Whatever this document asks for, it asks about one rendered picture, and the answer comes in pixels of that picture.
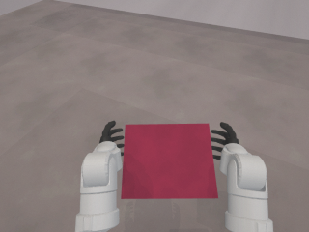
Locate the carton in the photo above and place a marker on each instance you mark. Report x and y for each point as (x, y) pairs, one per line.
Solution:
(168, 161)

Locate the left robot forearm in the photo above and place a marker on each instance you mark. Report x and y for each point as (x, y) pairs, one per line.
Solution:
(98, 184)

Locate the robot left hand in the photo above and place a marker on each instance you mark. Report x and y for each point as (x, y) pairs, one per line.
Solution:
(107, 132)

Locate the robot right hand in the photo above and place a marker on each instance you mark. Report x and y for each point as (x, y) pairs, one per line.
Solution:
(229, 135)

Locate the right robot forearm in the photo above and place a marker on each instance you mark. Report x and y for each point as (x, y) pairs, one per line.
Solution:
(247, 205)

